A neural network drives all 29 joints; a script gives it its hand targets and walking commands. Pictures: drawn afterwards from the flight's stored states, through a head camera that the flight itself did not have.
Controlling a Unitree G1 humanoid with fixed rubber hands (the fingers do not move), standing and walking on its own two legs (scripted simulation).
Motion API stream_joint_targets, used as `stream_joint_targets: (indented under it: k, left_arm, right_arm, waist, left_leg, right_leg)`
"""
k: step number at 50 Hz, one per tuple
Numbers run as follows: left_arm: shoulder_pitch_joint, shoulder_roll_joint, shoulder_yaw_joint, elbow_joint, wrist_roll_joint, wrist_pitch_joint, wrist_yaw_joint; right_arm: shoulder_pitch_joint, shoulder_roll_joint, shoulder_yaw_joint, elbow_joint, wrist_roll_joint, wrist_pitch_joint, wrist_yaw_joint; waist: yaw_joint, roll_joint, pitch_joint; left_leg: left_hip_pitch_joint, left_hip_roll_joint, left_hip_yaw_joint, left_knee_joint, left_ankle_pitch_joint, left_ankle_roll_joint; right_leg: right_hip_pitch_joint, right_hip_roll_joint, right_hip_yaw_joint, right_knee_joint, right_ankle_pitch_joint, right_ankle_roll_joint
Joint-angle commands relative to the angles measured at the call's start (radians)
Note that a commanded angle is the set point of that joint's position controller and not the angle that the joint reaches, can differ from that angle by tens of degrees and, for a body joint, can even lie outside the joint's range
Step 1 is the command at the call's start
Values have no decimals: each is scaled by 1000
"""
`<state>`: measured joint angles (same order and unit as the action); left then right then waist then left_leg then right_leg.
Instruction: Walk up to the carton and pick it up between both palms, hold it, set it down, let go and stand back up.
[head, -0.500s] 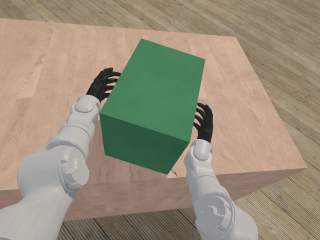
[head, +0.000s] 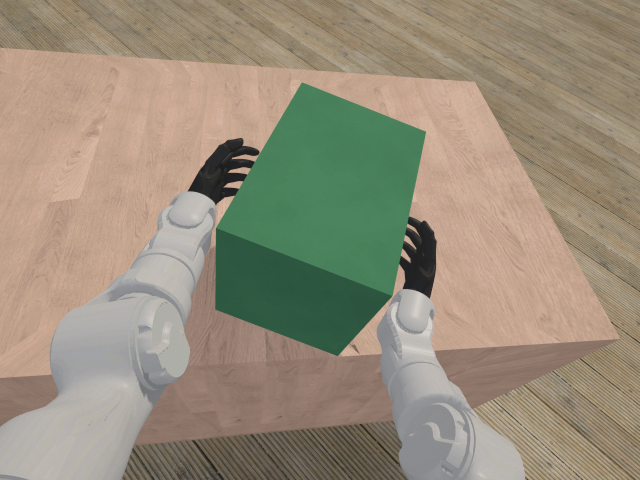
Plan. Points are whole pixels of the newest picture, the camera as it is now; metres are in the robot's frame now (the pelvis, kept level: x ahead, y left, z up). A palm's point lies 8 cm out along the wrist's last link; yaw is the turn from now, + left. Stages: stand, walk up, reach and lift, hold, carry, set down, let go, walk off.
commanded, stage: reach and lift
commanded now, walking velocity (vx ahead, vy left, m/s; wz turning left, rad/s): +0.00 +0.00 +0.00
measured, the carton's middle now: (320, 221) +0.49 -0.03 +0.00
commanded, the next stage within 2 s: none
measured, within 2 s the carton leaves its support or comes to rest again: neither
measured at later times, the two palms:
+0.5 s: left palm (203, 194) +0.43 +0.13 +0.11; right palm (434, 276) +0.35 -0.15 +0.07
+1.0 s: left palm (193, 200) +0.40 +0.13 +0.14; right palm (452, 259) +0.35 -0.16 +0.11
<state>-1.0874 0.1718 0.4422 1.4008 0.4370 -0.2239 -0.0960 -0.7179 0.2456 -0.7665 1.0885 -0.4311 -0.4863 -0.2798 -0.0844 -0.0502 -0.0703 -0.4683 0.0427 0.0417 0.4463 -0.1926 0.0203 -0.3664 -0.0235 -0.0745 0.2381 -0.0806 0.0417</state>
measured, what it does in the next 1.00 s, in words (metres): stands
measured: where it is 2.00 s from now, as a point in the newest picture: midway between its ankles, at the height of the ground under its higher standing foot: outside the picture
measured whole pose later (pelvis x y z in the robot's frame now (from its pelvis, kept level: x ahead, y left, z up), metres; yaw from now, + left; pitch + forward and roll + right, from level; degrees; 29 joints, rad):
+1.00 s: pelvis -0.01 -0.01 +0.01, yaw +1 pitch -6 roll -1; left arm -0.77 0.01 0.35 0.70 0.35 0.26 -0.08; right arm -0.59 0.10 -0.25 0.78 -0.05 -0.07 -0.24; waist -0.05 -0.07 0.07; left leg -0.04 0.03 0.06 0.31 -0.16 0.01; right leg 0.01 -0.03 -0.07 0.20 -0.10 0.03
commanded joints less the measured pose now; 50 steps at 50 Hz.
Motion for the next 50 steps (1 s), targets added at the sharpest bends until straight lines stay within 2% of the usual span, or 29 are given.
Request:
stream_joint_targets:
  k: [1, 10, 15, 19, 24, 31, 34, 38, 42, 46, 50]
  left_arm:
    - [-408, -593, -137, 15, 9, -59, -108]
    - [-410, -623, -209, -29, -65, -31, -110]
    - [-340, -630, -190, -62, -56, 49, -125]
    - [-273, -647, -171, -135, -36, 135, -133]
    - [-254, -696, -206, -273, -49, 192, -129]
    - [-256, -766, -319, -412, -105, 181, -103]
    - [-218, -764, -342, -447, -119, 209, -100]
    - [-142, -735, -336, -509, -121, 303, -117]
    - [-94, -706, -318, -587, -115, 410, -137]
    - [-79, -715, -351, -700, -126, 469, -139]
    - [-104, -745, -429, -792, -160, 483, -130]
  right_arm:
    - [-713, 438, 373, -41, -85, -55, 151]
    - [-747, 428, 466, -96, -16, -2, 149]
    - [-700, 405, 491, -127, 25, 73, 149]
    - [-664, 385, 521, -198, 61, 127, 149]
    - [-675, 378, 595, -322, 104, 145, 162]
    - [-689, 382, 683, -407, 137, 133, 194]
    - [-651, 368, 707, -402, 164, 166, 195]
    - [-593, 333, 746, -406, 229, 244, 180]
    - [-581, 295, 805, -450, 306, 306, 167]
    - [-595, 277, 868, -533, 359, 322, 170]
    - [-618, 268, 891, -609, 377, 325, 180]
  waist:
    - [15, 161, -589]
    - [3, 107, -555]
    - [12, 87, -407]
    - [30, 76, -327]
    - [46, 74, -384]
    - [44, 108, -506]
    - [33, 107, -447]
    - [21, 77, -291]
    - [33, 43, -181]
    - [41, 43, -216]
    - [24, 66, -282]
  left_leg:
    - [278, -31, 52, 2, 462, -95]
    - [252, -39, 51, -41, 353, -73]
    - [239, -45, 58, -106, 220, -54]
    - [253, -50, 70, -150, 156, -41]
    - [318, -50, 81, -151, 220, -46]
    - [452, -37, 70, -103, 399, -78]
    - [472, -38, 65, -103, 401, -79]
    - [470, -47, 64, -127, 348, -67]
    - [445, -62, 72, -157, 258, -44]
    - [478, -66, 72, -154, 282, -44]
    - [543, -63, 62, -131, 338, -61]
  right_leg:
    - [295, 62, -31, 72, 336, -49]
    - [396, 47, -6, 75, 347, -40]
    - [423, 34, 1, 45, 257, -35]
    - [455, 31, -3, 21, 205, -30]
    - [484, 39, -14, 15, 231, -25]
    - [455, 54, -26, 19, 277, -31]
    - [453, 54, -23, 8, 254, -28]
    - [490, 56, -20, -7, 222, -17]
    - [529, 52, -19, -11, 191, -1]
    - [543, 55, -29, 0, 217, 4]
    - [504, 64, -42, -4, 201, -6]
